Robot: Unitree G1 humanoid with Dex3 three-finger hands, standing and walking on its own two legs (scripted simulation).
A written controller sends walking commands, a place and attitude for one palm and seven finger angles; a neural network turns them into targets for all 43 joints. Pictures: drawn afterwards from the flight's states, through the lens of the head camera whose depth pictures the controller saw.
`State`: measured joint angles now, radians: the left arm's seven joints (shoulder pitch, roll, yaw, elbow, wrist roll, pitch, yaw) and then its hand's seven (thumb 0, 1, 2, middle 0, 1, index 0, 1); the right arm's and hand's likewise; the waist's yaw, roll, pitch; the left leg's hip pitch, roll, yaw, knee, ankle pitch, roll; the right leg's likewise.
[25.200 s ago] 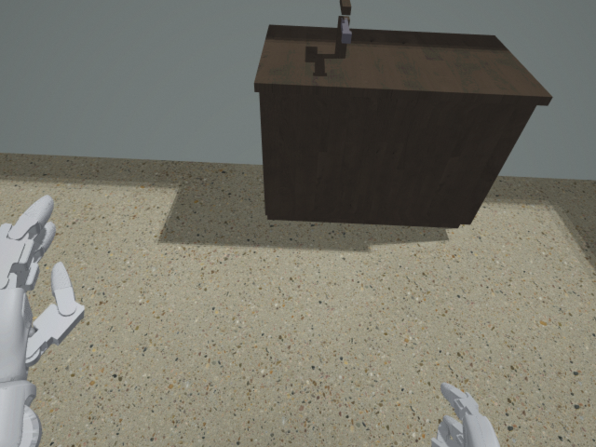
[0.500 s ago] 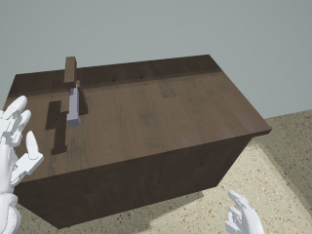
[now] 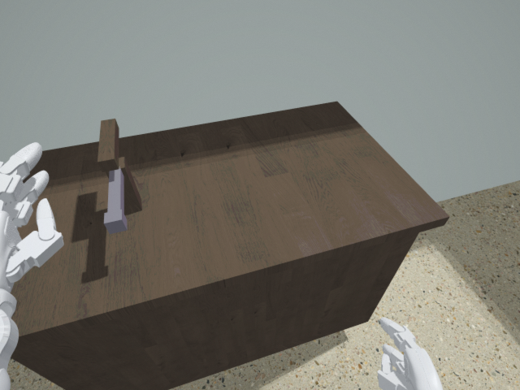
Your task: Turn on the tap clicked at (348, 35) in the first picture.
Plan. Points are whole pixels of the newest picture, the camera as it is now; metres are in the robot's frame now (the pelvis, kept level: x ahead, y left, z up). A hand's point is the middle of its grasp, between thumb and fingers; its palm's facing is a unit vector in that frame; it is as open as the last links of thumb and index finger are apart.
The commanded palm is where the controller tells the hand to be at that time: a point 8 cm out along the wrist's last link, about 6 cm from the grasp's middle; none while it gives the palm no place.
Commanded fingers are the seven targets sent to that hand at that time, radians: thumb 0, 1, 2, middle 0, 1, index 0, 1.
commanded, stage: turn the palm inward beside the body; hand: left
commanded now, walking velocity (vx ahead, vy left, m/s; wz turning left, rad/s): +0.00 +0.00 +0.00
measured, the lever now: (115, 221) +0.34 +0.28 +0.07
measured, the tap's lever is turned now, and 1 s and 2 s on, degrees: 0 0 0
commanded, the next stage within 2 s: reach beside the lever's end, fingers flat in 2.00 s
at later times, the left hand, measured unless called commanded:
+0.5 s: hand (107, 281) +0.20 +0.20 +0.15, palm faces +0.47 -0.83 -0.30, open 7.4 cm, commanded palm +0.14 +0.25 +0.16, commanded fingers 0.00 0.90 0.90 -0.20 -0.30 -0.20 -0.30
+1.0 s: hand (116, 304) +0.18 +0.19 +0.14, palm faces +0.51 -0.83 -0.20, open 7.4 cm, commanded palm +0.12 +0.23 +0.15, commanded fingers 0.00 0.90 0.90 -0.20 -0.30 -0.20 -0.30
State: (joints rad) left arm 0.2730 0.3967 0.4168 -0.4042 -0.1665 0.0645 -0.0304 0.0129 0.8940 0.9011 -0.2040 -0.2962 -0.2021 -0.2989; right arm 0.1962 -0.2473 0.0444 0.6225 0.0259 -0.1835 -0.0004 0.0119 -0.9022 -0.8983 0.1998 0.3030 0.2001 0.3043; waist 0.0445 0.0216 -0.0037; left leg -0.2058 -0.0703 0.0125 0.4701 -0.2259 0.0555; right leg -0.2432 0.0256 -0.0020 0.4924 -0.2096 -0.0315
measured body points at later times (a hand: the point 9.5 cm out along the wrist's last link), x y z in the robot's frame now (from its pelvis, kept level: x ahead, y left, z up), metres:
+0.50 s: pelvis +0.02 -0.06 -0.02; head +0.01 -0.08 +0.43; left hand +0.17 +0.25 +0.16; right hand +0.23 -0.25 -0.09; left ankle +0.02 +0.08 -0.74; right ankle +0.03 -0.10 -0.74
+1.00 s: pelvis +0.01 -0.07 -0.02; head -0.01 -0.10 +0.43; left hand +0.14 +0.23 +0.15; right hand +0.22 -0.28 -0.09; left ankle +0.02 +0.08 -0.74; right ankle +0.03 -0.10 -0.74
